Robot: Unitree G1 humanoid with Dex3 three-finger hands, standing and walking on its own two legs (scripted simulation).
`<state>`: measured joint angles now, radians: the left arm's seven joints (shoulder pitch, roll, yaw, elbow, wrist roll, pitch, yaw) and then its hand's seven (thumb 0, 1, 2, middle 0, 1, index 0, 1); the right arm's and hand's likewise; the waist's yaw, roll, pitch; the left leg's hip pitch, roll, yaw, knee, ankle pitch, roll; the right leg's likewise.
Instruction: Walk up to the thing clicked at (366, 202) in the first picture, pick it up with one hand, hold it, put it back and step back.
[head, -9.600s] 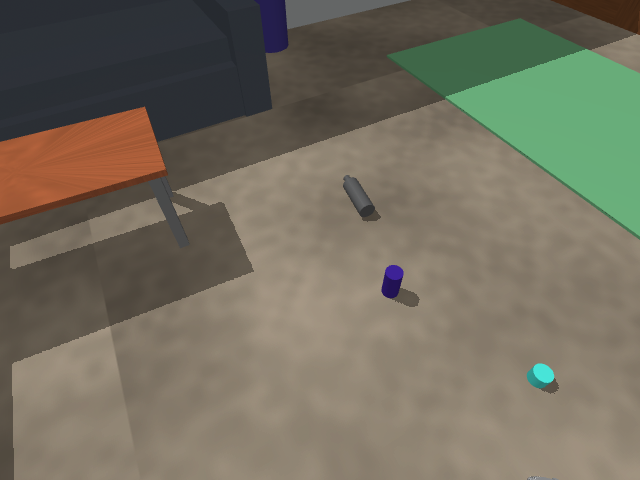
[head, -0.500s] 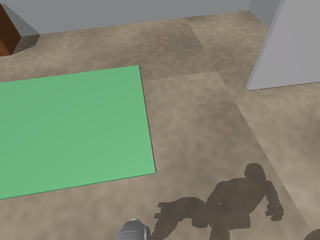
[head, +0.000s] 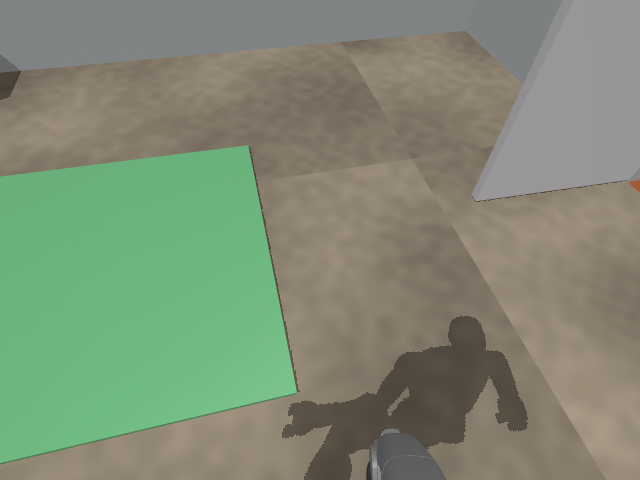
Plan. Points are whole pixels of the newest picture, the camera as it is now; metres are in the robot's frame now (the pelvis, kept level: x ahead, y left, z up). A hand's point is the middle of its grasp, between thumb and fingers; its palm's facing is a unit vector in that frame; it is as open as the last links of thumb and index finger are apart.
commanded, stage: walk up
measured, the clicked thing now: out of the picture -0.72 +1.17 -0.74
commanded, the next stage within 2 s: stand in 1.32 s
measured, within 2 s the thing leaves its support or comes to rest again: neither
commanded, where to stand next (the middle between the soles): +0.16 -0.02 m, yaw +1 degrees
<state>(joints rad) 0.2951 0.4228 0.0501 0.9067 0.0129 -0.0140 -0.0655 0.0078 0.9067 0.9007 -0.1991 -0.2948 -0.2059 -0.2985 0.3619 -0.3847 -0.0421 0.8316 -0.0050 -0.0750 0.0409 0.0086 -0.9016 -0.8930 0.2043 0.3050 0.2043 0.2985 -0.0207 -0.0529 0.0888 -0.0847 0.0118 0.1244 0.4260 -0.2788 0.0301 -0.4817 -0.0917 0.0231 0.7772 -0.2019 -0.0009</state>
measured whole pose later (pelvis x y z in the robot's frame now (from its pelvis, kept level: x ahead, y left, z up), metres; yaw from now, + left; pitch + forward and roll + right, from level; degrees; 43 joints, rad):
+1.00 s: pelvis +0.09 -0.02 +0.00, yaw +2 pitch -3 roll +0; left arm 0.14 0.35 0.00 1.14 0.00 -0.01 -0.02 0.01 0.91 0.90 -0.20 -0.30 -0.21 -0.30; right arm 0.05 -0.36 0.02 1.09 0.01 -0.02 0.02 0.01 -0.91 -0.89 0.20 0.30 0.20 0.30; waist 0.03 0.02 0.07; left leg -0.22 0.03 0.00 0.43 -0.17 -0.02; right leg -0.18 -0.03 -0.05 0.42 -0.19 0.01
